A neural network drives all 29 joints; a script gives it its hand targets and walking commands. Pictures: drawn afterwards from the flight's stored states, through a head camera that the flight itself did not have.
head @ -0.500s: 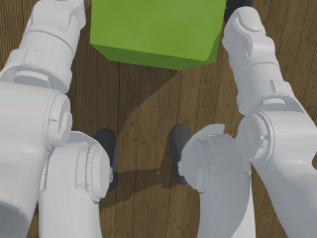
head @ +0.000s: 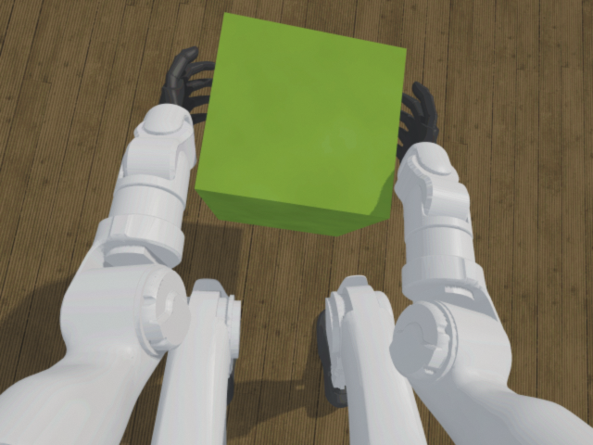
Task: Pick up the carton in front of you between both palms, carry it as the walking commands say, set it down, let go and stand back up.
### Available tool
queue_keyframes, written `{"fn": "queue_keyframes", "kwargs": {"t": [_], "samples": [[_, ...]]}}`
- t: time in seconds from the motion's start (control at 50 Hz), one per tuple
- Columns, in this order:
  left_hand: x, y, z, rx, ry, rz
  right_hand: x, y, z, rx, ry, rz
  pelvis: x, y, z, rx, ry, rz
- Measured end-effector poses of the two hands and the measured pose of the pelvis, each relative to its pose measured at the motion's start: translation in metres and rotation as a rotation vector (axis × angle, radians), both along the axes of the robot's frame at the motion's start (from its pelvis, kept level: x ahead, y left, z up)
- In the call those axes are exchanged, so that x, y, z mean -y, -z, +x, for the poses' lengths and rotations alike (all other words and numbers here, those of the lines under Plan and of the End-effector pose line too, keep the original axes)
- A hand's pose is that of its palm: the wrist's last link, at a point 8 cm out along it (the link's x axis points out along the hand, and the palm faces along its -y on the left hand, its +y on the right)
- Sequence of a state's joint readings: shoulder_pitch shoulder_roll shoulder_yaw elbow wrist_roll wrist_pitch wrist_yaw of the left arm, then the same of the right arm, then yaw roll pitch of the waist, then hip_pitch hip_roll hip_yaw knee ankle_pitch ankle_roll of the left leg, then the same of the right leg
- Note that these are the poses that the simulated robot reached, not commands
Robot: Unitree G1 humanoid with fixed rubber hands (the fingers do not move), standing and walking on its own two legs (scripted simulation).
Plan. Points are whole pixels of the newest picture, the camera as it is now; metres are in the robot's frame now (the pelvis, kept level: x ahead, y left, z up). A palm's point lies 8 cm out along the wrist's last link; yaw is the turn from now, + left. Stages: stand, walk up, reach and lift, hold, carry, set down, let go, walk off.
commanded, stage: reach and lift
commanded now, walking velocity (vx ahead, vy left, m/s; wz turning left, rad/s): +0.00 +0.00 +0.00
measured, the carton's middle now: (294, 151) +0.51 -0.01 -0.14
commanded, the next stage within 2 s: none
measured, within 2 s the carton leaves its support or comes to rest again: neither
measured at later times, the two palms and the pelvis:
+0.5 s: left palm (126, 80) +0.48 +0.14 +0.08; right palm (486, 113) +0.46 -0.16 +0.08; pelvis +0.03 +0.00 +0.12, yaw +0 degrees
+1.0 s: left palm out of the picture +0.43 +0.14 +0.23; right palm out of the picture +0.42 -0.15 +0.24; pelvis +0.08 +0.00 +0.26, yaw +1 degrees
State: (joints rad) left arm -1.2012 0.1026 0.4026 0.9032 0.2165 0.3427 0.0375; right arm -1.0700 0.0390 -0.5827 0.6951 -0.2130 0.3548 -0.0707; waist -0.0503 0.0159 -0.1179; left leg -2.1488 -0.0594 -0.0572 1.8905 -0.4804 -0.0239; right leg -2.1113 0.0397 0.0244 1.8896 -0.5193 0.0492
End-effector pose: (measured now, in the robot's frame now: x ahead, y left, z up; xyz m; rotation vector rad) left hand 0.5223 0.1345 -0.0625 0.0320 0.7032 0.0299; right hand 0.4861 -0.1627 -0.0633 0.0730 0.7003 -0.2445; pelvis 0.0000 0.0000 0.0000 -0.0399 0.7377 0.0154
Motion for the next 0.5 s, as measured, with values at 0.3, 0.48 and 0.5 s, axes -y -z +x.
{"fn": "queue_keyframes", "kwargs": {"t": [0.3, 0.48, 0.5], "samples": [[-0.002, -0.075, -0.021, 0.02, -0.034, -0.008, -0.001, -0.079, -0.01, 0.021, -0.023, 0.0, 0.0, -0.063, 0.012, 0.013, 0.015, 0.017], [-0.006, -0.134, -0.04, 0.015, -0.055, -0.02, -0.004, -0.139, -0.023, 0.017, -0.036, 0.0, 0.0, -0.112, 0.03, 0.08, 0.006, 0.016], [-0.006, -0.141, -0.042, 0.014, -0.056, -0.02, -0.004, -0.146, -0.025, 0.016, -0.037, 0.0, -0.001, -0.118, 0.032, 0.09, 0.005, 0.016]]}}
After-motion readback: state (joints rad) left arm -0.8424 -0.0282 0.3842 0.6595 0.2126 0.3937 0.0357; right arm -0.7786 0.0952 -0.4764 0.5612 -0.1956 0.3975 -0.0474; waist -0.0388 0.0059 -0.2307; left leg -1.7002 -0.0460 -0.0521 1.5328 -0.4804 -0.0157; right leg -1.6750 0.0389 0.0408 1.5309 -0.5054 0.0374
